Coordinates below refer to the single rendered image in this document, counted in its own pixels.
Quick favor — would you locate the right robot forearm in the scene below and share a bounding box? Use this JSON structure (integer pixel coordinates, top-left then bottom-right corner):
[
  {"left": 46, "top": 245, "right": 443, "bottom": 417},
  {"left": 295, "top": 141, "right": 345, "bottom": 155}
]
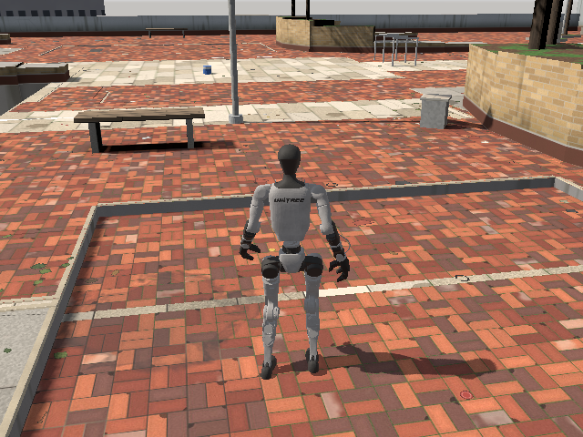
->
[{"left": 326, "top": 221, "right": 346, "bottom": 262}]

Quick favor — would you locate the robot right upper arm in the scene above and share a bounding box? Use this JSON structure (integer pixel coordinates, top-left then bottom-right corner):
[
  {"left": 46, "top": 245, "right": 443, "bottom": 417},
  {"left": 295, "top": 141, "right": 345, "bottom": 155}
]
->
[{"left": 309, "top": 184, "right": 334, "bottom": 235}]

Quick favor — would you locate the left robot forearm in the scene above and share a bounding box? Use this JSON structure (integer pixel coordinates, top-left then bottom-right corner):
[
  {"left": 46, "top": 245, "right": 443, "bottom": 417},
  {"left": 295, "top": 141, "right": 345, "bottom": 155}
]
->
[{"left": 240, "top": 220, "right": 256, "bottom": 249}]

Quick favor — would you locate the robot left shin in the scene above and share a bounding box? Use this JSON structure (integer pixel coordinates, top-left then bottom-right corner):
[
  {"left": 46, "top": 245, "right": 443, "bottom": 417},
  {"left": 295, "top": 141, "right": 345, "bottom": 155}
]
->
[{"left": 262, "top": 305, "right": 277, "bottom": 367}]

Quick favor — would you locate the robot right hand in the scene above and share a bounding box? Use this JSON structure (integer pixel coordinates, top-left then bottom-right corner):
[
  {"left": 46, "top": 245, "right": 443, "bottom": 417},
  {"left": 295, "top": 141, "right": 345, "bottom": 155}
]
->
[{"left": 329, "top": 257, "right": 350, "bottom": 282}]

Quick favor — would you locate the robot left upper arm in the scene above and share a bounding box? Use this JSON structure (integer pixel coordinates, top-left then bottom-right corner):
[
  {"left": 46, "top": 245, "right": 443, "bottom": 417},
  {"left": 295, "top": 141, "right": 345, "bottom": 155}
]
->
[{"left": 246, "top": 184, "right": 271, "bottom": 234}]

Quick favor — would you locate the robot left hand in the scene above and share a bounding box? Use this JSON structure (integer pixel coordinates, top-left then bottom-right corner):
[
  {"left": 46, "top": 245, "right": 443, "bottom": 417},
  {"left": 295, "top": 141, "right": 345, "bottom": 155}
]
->
[{"left": 239, "top": 244, "right": 261, "bottom": 260}]

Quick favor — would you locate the robot right foot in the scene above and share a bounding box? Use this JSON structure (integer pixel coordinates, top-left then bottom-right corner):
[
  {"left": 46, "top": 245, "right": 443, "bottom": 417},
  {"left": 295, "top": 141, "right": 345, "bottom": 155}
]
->
[{"left": 305, "top": 348, "right": 319, "bottom": 373}]

